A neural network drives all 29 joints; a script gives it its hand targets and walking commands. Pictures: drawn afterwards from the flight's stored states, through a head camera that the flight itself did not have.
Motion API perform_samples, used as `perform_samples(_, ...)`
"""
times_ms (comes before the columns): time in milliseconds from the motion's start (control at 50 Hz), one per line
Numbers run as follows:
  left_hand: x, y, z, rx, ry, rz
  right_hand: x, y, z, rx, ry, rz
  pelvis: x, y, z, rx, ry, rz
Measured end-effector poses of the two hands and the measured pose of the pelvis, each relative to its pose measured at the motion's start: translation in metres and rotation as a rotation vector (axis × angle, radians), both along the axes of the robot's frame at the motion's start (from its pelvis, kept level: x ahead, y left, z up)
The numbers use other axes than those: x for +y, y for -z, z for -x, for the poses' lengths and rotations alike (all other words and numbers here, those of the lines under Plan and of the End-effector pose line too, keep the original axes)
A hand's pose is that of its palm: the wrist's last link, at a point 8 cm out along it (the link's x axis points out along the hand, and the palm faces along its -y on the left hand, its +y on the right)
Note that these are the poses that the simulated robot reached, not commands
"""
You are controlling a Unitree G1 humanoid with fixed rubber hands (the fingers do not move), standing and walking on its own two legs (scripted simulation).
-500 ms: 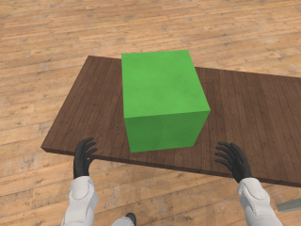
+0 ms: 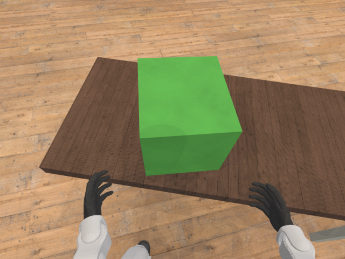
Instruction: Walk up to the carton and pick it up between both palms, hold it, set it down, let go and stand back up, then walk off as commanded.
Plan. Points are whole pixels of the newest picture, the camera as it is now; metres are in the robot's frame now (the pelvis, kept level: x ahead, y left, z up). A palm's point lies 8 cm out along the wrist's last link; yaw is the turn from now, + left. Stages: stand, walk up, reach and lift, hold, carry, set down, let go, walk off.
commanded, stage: set down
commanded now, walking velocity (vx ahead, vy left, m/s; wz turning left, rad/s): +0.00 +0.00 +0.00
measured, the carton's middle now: (180, 117) +0.48 +0.06 -0.03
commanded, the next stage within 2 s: let go in 1.98 s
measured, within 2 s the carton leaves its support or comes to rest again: neither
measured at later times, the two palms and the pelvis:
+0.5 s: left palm (89, 207) +0.20 +0.23 -0.05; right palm (275, 217) +0.26 -0.21 -0.06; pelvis +0.01 +0.00 +0.00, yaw +0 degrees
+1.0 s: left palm (83, 209) +0.19 +0.25 -0.06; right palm (272, 217) +0.26 -0.20 -0.06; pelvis +0.01 +0.00 +0.00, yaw +1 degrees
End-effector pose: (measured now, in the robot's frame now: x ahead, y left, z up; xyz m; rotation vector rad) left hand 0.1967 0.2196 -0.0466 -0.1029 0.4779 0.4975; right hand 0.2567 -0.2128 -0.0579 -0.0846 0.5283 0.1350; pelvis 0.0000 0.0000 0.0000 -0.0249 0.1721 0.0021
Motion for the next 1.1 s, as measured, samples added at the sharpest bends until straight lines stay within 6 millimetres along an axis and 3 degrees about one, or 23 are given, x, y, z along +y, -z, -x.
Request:
perform_samples(240,-0.002,-0.002,-0.012,-0.009,0.077,-0.014,0.006,0.003,-0.005,-0.003,-0.047,0.024,-0.001,-0.001,-0.011,0.003,-0.003,-0.003)
perform_samples(620,0.02,0.003,-0.001,0.074,0.139,-0.047,0.008,0.006,0.001,0.034,-0.041,0.095,0.003,-0.002,-0.009,-0.033,-0.007,-0.004)
perform_samples(1100,0.033,0.017,0.001,0.17,0.176,0.01,0.016,0.002,0.001,0.068,0.011,0.164,0.005,-0.003,-0.017,-0.058,-0.012,-0.008)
